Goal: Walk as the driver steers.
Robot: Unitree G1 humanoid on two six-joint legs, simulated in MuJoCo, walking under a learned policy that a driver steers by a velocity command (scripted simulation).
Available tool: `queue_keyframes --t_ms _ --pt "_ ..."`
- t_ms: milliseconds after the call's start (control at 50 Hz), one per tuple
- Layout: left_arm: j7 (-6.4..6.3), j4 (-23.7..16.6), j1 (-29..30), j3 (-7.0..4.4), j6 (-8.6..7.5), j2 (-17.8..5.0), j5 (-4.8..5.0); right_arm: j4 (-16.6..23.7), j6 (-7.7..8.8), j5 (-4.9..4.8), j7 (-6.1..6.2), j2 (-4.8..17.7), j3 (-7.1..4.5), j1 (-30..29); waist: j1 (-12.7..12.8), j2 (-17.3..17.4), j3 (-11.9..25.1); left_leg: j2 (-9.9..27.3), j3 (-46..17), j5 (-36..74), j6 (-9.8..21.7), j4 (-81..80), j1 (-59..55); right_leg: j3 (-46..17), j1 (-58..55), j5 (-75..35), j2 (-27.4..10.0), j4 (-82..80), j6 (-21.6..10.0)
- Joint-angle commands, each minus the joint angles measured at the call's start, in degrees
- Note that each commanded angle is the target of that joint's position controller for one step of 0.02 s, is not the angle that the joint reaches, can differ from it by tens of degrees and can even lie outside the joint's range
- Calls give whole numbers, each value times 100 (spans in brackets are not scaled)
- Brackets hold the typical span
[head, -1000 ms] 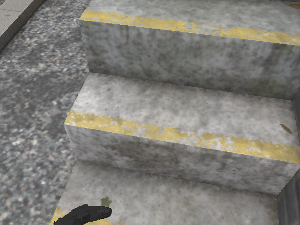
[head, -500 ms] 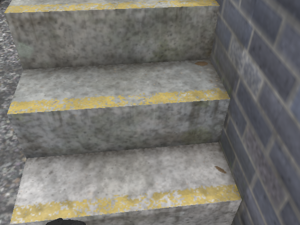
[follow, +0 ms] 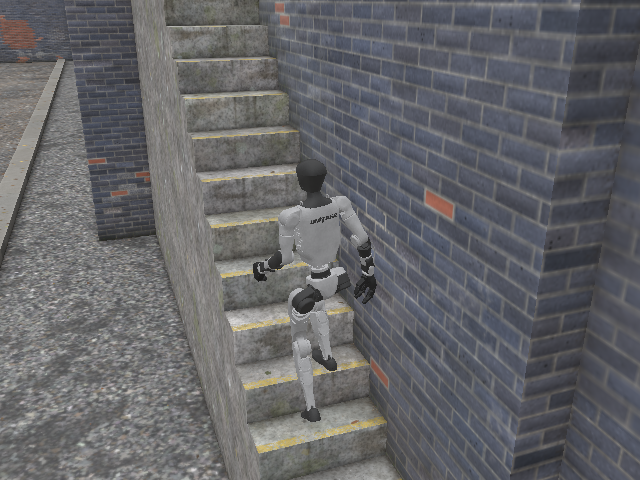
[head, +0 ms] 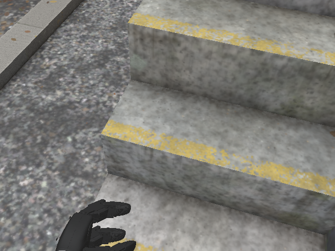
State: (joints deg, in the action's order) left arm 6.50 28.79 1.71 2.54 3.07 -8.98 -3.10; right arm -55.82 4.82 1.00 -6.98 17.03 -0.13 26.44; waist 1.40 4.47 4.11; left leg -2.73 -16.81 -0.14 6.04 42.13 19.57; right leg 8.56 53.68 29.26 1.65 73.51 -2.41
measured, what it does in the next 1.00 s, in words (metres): climbs, turning right: left foot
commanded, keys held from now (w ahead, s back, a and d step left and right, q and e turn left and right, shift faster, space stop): e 0.92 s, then no key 0.08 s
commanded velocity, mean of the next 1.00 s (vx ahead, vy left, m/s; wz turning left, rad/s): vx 0.05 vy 0.00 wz -0.36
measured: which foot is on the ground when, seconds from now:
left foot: up 0.00-0.26, down 0.28-1.00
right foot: down 0.00-1.00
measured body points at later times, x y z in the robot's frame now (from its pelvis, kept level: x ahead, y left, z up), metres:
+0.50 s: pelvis +0.10 +0.04 +0.12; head +0.12 +0.06 +0.57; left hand +0.24 +0.25 -0.01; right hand +0.25 -0.24 +0.05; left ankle +0.14 +0.15 -0.60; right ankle +0.11 -0.12 -0.60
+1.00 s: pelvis +0.13 +0.04 +0.12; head +0.17 +0.04 +0.57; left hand +0.33 +0.23 +0.01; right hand +0.28 -0.27 +0.07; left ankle +0.14 +0.16 -0.60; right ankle +0.11 -0.11 -0.59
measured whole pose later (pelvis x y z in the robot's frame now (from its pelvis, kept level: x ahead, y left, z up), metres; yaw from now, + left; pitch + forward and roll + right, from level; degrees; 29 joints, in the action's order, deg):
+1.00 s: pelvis +0.13 +0.04 +0.12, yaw -24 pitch +6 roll +1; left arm 3.8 36.6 -17.0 -2.1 -4.8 -15.2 0.7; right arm -33.8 1.6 1.7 2.6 12.2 -1.7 -1.6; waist 1.7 -2.9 2.4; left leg 5.0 13.3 -22.9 0.4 38.4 21.1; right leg -14.4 31.2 16.0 4.1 43.4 -0.2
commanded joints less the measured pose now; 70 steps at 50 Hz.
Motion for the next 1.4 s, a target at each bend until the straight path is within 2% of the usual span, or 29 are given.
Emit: queue_keyframes --t_ms 20,40,60,100,120,140,160,200,220,240,260,280,300,320,380,460,600,720,820,920,1040,1080,1100,1120,1160,1180,1240,1300,1400 --pt "-107 324 -2804 -439 -63 -996 -216 792 -65 -358 -105 464 -277 -1313 1355 -1640 862 34 -88 216 -355 6320 2781 -6046 -2643 1313 -2098 -4690 -2012" --pt "-83 588 -2317 -440 -204 -827 78 800 -71 -373 -2 501 -341 -1331 788 -1325 -210 121 252 53 -323 6547 3299 -4829 -2053 1900 -1674 -4303 -1640" --pt "-113 845 -2020 -374 -372 -470 287 812 -48 -181 137 567 -282 -1273 386 -470 -288 58 391 -828 -160 6588 3376 -3827 -1886 1440 -1417 -3843 -1451" --pt "-283 1100 -1122 -175 -707 -73 260 1199 -111 155 324 360 -16 -1414 -162 -539 -251 142 582 -2301 -107 6540 3407 -2711 -1437 856 -921 -4030 -1195" --pt "-1042 1386 -584 -258 -743 151 638 904 -613 586 439 -661 -42 -959 -1013 401 -277 -104 563 -158 -556 5939 1759 -2424 -820 -207 -777 -3391 -823" --pt "-1234 1324 -536 -147 -758 115 633 851 -845 488 469 -705 -12 -771 -1071 139 -425 -182 863 -71 -735 5745 1670 -1932 -456 -767 -650 -3216 -713" --pt "-536 830 -60 -14 -1034 -66 250 1276 -308 -52 261 201 2 -787 -681 -1258 -165 217 962 -1323 -629 5582 2135 -880 -614 -116 12 -3542 -487" --pt "-245 915 -325 -111 -1157 -413 296 1565 -180 14 313 719 -178 -1304 -614 -1160 10 639 1236 -1569 -852 3473 1598 -1140 -772 -978 -46 -3216 -358" --pt "-304 874 -776 -221 -1184 -823 234 1705 -192 153 350 795 -198 -1652 -356 -1191 143 615 1465 -1567 -827 2782 1575 -1413 -1191 -1734 -147 -2941 -466" --pt "-244 730 -620 -369 -1120 -1204 372 1922 -211 174 256 495 -129 -1933 -547 -697 6 372 2560 -2984 -987 1062 918 -1336 -1177 -1593 -108 -3217 -568" --pt "-106 803 -1192 -593 -1005 -1513 361 2138 -280 -150 232 289 -96 -2717 -184 -730 -227 265 2634 -3266 -1182 -331 417 -1957 -1183 -756 -327 -3798 -652" --pt "128 1037 -1736 -550 -881 -1263 323 1639 -270 -19 131 241 -104 -2020 30 -1123 -107 128 2827 -1897 -1159 259 -315 -2398 -1413 -269 -485 -4198 -751" --pt "393 1037 -1819 -414 -902 -894 542 1638 -120 -13 243 417 -181 -1594 -224 -599 121 723 1834 -708 -708 -55 -665 -2778 -1661 -421 -525 -4001 -287" --pt "480 1015 -2283 -375 -932 -734 509 1948 -146 -209 379 991 -339 -2593 239 -9 -82 911 1186 -2174 -86 -824 159 -1994 -2129 -39 -213 -3903 -46" --pt "340 1257 -2011 -385 -772 -655 305 1951 -52 9 586 620 -301 -2472 -41 -243 -190 1265 609 -2341 374 -1598 -313 -1574 -2314 -635 43 -3418 376" --pt "108 954 -2031 -347 -674 -616 291 1882 0 60 717 626 -433 -2353 -25 -57 95 1585 807 -507 458 -1552 -969 -1577 -2658 -1278 61 -3559 278" --pt "-14 552 -2286 -327 -686 -573 80 2132 -12 -48 1102 766 -576 -2702 40 -78 165 1824 1158 -67 532 -1452 -1075 -1601 -2555 -1618 6 -3707 -2" --pt "-41 434 -2533 -540 -824 -1233 345 2469 -141 27 1134 537 -569 -3143 38 -1037 404 693 2699 -1337 -695 -263 92 -3030 -3375 -3067 -432 -4438 -897" --pt "-162 367 -1945 -637 -789 -1401 505 2590 -102 21 1083 184 -382 -3017 -183 -935 717 387 2738 -1700 -866 -444 152 -3253 -3494 -3630 -294 -4255 -993" --pt "-328 481 -2232 -565 -885 -1043 416 2682 -197 48 1025 355 -417 -2885 -111 -544 1188 900 2393 692 -233 -606 -1478 -2415 -2244 -3561 270 -3530 -326" --pt "-267 516 -2343 -549 -771 -793 316 2445 -278 237 838 352 -459 -3031 93 410 500 2744 886 838 1117 -1662 -1533 -1596 -1059 -641 289 -1083 284" --pt "-179 369 -2091 -460 -785 -587 147 2451 -144 124 803 91 -323 -3493 360 90 215 2354 1448 341 632 -1544 -878 -1402 -1410 -243 -2 -1043 346" --pt "-15 486 -2472 -318 -824 -185 191 2354 -134 -109 763 -156 -186 -4077 873 -333 -68 1796 2028 -481 40 -1290 -454 -1155 -2083 -964 -144 -3165 321" --pt "173 769 -2575 -158 -857 118 370 2054 -223 -228 583 -428 -104 -3638 585 -398 -329 1407 2222 -1211 -388 -1003 -389 -1227 -2555 -1560 18 -4727 262" --pt "191 610 -2273 -271 -821 -590 572 1626 -397 -31 431 -389 -270 -2366 -233 -658 -115 1003 2708 -2319 -895 -451 219 -2237 -3387 -2988 -113 -4564 -267" --pt "90 416 -1917 -394 -865 -1094 695 1676 -309 90 537 -250 -249 -1952 -384 -1173 392 833 2520 -2310 -1147 -235 277 -3064 -3481 -1583 -369 -4577 -667" --pt "64 619 -1579 -317 -824 -752 450 1558 -132 2 524 -451 -85 -2466 -263 -539 186 802 2544 -1806 -967 -405 -640 -2447 -2549 -1654 -163 -4546 -304" --pt "40 931 -1965 -272 -800 -674 483 1374 -188 20 467 -519 -64 -2344 -150 -535 189 887 2472 -1827 -883 -693 -533 -2200 -3047 -1849 -190 -4574 -105" --pt "-70 1406 -2169 -358 -690 -727 380 998 -264 129 638 -517 -128 -2012 -72 -951 0 766 2558 -2497 -849 -449 10 -2798 -3375 -53 -537 -5196 -858"
Keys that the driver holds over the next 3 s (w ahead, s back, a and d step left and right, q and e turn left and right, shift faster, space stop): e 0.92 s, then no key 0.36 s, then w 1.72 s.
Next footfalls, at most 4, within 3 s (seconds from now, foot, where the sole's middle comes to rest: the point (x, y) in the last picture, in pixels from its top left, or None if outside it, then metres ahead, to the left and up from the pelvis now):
0.28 left None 0.18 0.15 -0.63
1.96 right None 0.36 -0.19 -0.43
2.36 left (155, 222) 0.45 0.07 -0.43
2.72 right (239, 150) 0.58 -0.15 -0.22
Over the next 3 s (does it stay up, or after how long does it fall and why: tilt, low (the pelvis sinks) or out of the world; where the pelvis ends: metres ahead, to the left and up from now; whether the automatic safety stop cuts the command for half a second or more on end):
stays up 0.62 -0.07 0.52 its command is cut before an obstacle after 1.9 s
